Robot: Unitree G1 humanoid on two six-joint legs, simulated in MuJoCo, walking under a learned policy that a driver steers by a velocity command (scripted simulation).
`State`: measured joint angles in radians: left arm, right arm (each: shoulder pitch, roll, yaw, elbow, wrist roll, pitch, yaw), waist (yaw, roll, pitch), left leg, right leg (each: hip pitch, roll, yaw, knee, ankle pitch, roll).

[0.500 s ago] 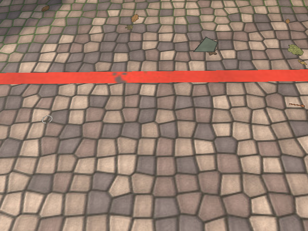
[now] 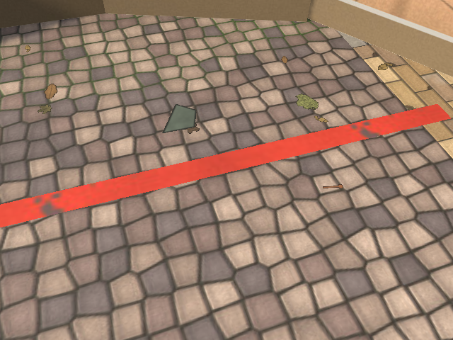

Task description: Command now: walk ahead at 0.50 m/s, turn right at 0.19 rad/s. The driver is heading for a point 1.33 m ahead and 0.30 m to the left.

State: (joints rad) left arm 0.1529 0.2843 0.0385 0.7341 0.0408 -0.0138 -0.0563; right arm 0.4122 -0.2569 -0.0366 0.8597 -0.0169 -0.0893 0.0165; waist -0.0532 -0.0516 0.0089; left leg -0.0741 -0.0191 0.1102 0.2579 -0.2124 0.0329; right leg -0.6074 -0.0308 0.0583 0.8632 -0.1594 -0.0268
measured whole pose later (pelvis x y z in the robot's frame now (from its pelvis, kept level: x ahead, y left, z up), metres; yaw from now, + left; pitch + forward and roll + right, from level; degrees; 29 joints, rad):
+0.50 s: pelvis +0.25 -0.05 +0.00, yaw +2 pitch +1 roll -1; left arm 0.41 0.24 0.04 0.91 0.02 -0.09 0.00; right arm 0.21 -0.26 -0.05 0.84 -0.03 -0.02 0.04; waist 0.03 0.05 0.01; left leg -0.66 0.07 -0.03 0.90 -0.09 0.02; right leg 0.00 0.07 -0.11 0.19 -0.21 -0.08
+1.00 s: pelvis +0.52 +0.03 +0.00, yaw +19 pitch +1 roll +0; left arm 0.13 0.26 0.03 0.76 0.05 -0.03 -0.01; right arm 0.37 -0.27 -0.07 0.87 0.00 -0.04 0.01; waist -0.04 -0.03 0.04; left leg -0.13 -0.15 -0.06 0.31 -0.18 0.13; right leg -0.64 -0.12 0.05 0.93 -0.19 0.05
